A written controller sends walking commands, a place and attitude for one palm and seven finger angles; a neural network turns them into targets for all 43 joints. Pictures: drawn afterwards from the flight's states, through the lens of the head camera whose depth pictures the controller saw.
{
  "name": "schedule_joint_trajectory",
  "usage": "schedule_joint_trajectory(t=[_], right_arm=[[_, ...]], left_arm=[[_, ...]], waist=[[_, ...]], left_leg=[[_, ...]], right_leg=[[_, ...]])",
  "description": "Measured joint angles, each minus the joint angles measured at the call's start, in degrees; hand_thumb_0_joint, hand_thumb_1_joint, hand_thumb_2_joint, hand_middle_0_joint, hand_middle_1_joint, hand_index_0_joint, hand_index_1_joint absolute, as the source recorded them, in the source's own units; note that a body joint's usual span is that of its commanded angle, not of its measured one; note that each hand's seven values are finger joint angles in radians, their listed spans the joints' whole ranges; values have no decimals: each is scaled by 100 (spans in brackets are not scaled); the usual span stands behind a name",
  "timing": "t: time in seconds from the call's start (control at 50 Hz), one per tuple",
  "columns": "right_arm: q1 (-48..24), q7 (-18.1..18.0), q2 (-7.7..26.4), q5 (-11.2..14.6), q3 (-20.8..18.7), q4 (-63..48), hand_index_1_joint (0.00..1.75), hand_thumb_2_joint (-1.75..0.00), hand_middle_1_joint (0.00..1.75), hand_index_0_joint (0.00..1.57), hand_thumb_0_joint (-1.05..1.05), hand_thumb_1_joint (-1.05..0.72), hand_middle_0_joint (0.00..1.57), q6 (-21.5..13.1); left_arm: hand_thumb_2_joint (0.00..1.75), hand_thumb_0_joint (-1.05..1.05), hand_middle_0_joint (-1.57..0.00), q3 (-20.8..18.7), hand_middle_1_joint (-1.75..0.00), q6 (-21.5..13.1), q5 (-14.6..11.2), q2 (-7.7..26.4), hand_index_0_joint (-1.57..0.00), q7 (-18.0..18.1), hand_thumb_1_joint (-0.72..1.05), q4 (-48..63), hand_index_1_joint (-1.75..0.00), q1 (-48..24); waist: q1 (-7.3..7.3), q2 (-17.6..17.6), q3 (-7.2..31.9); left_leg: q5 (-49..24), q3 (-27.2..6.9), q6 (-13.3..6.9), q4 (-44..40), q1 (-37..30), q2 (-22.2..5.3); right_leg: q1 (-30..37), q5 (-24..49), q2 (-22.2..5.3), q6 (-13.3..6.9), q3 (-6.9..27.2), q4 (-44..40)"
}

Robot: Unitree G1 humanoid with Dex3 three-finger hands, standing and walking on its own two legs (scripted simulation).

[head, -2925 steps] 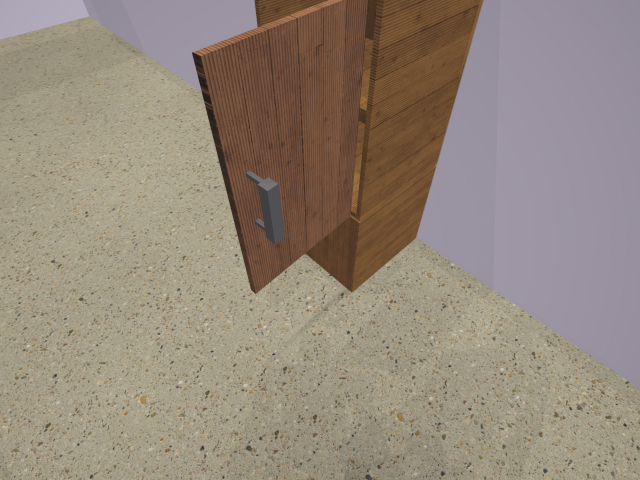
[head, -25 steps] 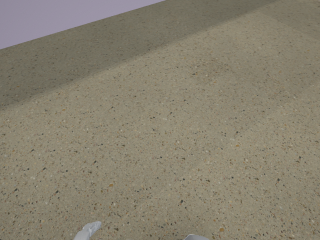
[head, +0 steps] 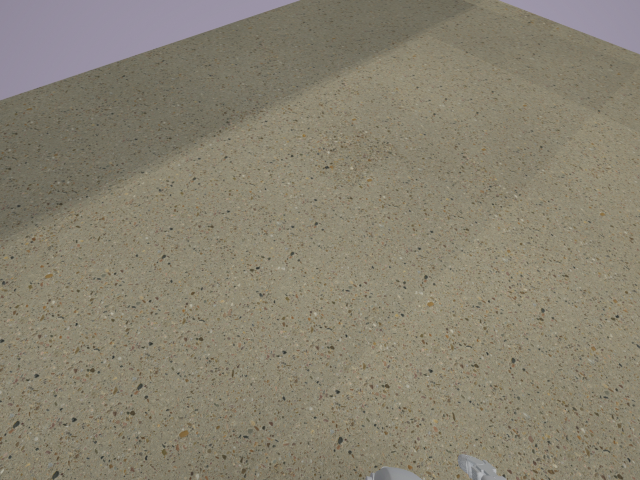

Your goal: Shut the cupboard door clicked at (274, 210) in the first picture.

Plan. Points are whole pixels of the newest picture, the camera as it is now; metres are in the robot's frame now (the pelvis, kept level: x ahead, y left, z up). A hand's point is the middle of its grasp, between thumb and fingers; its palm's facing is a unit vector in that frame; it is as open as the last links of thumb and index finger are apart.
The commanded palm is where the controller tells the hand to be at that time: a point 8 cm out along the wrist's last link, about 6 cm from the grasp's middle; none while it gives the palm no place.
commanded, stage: turn to face it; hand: left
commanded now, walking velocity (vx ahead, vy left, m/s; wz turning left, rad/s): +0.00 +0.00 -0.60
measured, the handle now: out of the picture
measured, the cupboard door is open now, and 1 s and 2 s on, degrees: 30 30 30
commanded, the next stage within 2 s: none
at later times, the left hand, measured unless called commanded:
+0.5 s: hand (233, 436) +0.19 +0.14 -0.17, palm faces -0.28 -0.93 -0.22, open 7.4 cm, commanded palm none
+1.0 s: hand (279, 377) +0.28 +0.09 -0.16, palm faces -0.56 -0.78 -0.28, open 7.4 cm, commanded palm none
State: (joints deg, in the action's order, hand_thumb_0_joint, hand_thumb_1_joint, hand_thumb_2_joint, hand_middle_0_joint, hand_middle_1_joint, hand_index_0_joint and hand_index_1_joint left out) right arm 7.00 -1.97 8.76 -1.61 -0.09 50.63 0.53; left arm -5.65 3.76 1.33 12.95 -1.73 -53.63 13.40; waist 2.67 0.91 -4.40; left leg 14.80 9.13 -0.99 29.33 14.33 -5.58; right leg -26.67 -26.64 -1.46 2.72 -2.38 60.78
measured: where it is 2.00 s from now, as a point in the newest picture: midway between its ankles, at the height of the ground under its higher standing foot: outside the picture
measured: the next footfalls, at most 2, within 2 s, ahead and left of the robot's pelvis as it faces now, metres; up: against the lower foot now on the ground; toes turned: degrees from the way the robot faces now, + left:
right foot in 0.20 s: +0.05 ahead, -0.15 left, +0.00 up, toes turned -13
left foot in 0.56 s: +0.15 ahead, +0.10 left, +0.00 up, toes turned -17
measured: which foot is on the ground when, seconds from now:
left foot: down 0.00-0.20, up 0.22-0.54, down 0.56-0.96, up 0.98-1.00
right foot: up 0.00-0.18, down 0.20-0.58, up 0.60-0.94, down 0.96-1.00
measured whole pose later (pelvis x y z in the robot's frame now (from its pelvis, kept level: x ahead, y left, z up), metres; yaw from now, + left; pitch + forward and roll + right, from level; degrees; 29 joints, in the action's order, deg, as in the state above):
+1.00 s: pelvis +0.06 -0.02 -0.02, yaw -36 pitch +0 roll -1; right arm 13.9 -1.0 14.4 -0.9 -2.7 51.6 3.0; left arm -4.1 2.8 1.6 14.1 -2.3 -49.2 8.1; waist -0.7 -3.1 -5.4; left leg 26.4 11.9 3.0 44.8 16.9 -10.9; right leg -16.6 -20.7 -0.2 -1.0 -4.0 36.3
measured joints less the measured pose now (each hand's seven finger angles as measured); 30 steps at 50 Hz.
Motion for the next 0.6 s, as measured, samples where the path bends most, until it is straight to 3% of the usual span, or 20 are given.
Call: schedule_joint_trajectory(t=[0.12,0.2,0.26,0.3,0.34,0.44,0.54,0.56,0.6], right_arm=[[270,39,232,-3,-170,96,30,-90,30,20,0,-90,20,81],[546,78,474,44,-296,176,30,-90,30,20,0,-90,20,168],[537,46,718,83,-382,266,30,-90,30,20,1,-90,20,351],[500,33,780,85,-398,283,30,-90,30,19,1,-91,20,401],[452,55,771,80,-383,243,30,-90,30,19,1,-91,20,382],[383,89,642,94,-303,78,30,-90,30,19,1,-91,20,289],[305,74,489,134,-225,-46,30,-90,30,19,1,-91,20,201],[322,73,478,136,-200,-88,30,-90,30,19,1,-91,20,150],[324,60,378,91,-144,-118,30,-90,30,20,1,-90,20,56]], left_arm=[[90,0,-19,-18,-30,13,25,127,-19,-29,91,254,-30,-306],[90,0,-19,29,-30,-133,48,209,-20,-43,91,412,-30,-384],[90,0,-19,132,-30,-241,28,80,-20,54,91,412,-30,-452],[90,0,-19,182,-30,-219,16,9,-20,105,91,432,-30,-414],[90,0,-19,216,-30,-179,15,-22,-20,134,90,426,-30,-381],[90,0,-20,272,-30,-151,30,-56,-20,111,90,388,-30,-344],[90,0,-20,241,-30,-85,36,-43,-20,75,90,369,-30,-306],[90,0,-20,230,-30,-56,16,-34,-20,72,90,368,-30,-281],[90,0,-20,184,-30,19,-30,58,-20,64,90,335,-30,-303]], waist=[[-210,-196,-89],[-290,-271,-38],[-345,-468,-112],[-352,-455,-113],[-365,-366,-111],[-369,-134,-79],[-271,56,-12],[-267,56,27],[-257,188,32]], left_leg=[[254,416,145,176,-143,-274],[732,578,321,990,54,-470],[1554,-250,400,2699,729,-249],[1421,-512,452,3437,1094,-70],[1147,-622,506,3613,1313,9],[921,-774,586,2773,1316,110],[661,-783,538,1213,770,287],[388,-780,509,689,557,290],[67,-625,201,615,510,288]], right_leg=[[345,272,-121,-10,-154,-1278],[906,1120,-62,-238,-204,-2532],[834,725,70,-396,-114,-2274],[901,783,106,-385,19,-2471],[973,944,132,-367,168,-2726],[1086,1126,190,-345,455,-3076],[981,1004,267,-195,776,-2869],[914,932,317,-146,832,-2738],[659,384,332,-164,863,-2084]])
